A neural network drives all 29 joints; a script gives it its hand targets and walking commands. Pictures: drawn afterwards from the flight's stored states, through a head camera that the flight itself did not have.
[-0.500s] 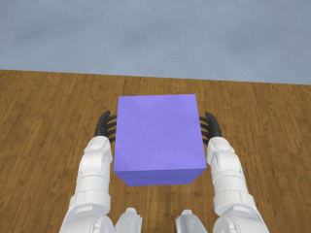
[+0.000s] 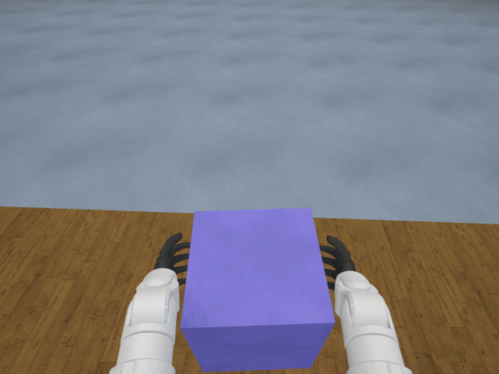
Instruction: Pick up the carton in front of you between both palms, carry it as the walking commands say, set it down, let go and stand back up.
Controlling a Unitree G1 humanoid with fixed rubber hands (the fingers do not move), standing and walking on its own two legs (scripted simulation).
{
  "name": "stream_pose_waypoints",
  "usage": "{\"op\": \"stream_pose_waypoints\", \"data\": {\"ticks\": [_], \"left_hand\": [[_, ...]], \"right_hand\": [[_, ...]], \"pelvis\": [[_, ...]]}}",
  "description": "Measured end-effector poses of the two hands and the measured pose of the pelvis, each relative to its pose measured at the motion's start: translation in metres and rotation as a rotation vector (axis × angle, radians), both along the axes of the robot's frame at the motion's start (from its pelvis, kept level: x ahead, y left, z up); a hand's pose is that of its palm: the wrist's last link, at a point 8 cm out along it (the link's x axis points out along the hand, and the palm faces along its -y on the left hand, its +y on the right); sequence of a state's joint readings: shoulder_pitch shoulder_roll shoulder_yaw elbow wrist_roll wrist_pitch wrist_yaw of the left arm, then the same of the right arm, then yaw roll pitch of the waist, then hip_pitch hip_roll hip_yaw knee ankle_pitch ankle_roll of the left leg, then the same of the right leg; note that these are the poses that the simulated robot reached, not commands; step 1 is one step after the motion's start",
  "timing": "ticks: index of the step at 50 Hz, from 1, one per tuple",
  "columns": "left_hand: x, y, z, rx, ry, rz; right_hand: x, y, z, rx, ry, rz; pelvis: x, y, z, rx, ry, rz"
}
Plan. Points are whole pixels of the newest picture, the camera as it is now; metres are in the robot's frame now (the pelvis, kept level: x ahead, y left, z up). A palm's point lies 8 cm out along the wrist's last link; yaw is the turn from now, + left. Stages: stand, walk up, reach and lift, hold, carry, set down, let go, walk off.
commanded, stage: reach and lift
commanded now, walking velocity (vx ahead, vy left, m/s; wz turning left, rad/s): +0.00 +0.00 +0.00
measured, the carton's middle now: (255, 292) +0.31 +0.00 -0.05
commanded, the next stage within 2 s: hold in 0.96 s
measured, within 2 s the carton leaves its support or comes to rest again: neither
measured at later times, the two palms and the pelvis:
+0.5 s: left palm (167, 272) +0.30 +0.14 +0.03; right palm (347, 275) +0.29 -0.15 +0.03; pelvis -0.01 +0.00 +0.00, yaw +0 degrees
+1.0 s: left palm (165, 270) +0.29 +0.15 +0.04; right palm (348, 273) +0.29 -0.15 +0.04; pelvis +0.01 +0.00 +0.01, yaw +0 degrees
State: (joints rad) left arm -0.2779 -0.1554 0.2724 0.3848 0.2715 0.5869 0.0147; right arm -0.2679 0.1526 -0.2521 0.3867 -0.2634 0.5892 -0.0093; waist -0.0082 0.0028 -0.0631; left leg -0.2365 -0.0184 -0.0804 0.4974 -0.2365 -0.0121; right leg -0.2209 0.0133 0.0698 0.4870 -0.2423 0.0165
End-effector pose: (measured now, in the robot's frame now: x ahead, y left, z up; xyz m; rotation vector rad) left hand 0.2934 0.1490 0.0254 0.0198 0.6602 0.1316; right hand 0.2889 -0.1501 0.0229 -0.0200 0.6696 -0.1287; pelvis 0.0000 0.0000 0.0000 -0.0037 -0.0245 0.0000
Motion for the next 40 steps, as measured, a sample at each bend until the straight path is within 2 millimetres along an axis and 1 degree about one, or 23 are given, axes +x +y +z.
{"op": "stream_pose_waypoints", "data": {"ticks": [3, 8, 11, 15, 21, 28, 40], "left_hand": [[-0.003, -0.002, 0.002, 0.003, 0.013, -0.006], [-0.007, -0.003, -0.003, -0.005, 0.041, -0.002], [-0.007, -0.004, -0.003, -0.005, 0.033, 0.0], [-0.004, -0.004, 0.002, -0.01, 0.012, 0.007], [0.002, -0.004, 0.008, -0.011, 0.004, 0.01], [0.004, -0.004, 0.009, 0.005, 0.018, 0.0], [0.005, -0.003, 0.012, 0.019, 0.022, -0.015]], "right_hand": [[-0.004, -0.002, 0.002, 0.002, 0.014, -0.004], [-0.01, -0.003, -0.004, 0.01, 0.042, -0.012], [-0.009, -0.004, -0.004, 0.009, 0.034, -0.009], [-0.005, -0.004, 0.001, 0.012, 0.013, -0.007], [0.001, -0.004, 0.007, 0.012, 0.005, -0.006], [0.005, -0.004, 0.009, -0.005, 0.019, 0.007], [0.006, -0.003, 0.014, -0.027, 0.023, 0.021]], "pelvis": [[-0.004, 0.0, 0.001, 0.0, -0.03, -0.002], [-0.014, 0.0, -0.001, 0.002, -0.051, -0.007], [-0.018, 0.0, -0.002, 0.003, -0.052, -0.007], [-0.018, -0.002, -0.001, 0.004, -0.05, -0.006], [-0.013, -0.003, 0.001, 0.005, -0.052, -0.005], [-0.002, -0.005, 0.005, 0.003, -0.055, -0.001], [0.011, -0.004, 0.008, 0.002, -0.058, -0.001]]}}
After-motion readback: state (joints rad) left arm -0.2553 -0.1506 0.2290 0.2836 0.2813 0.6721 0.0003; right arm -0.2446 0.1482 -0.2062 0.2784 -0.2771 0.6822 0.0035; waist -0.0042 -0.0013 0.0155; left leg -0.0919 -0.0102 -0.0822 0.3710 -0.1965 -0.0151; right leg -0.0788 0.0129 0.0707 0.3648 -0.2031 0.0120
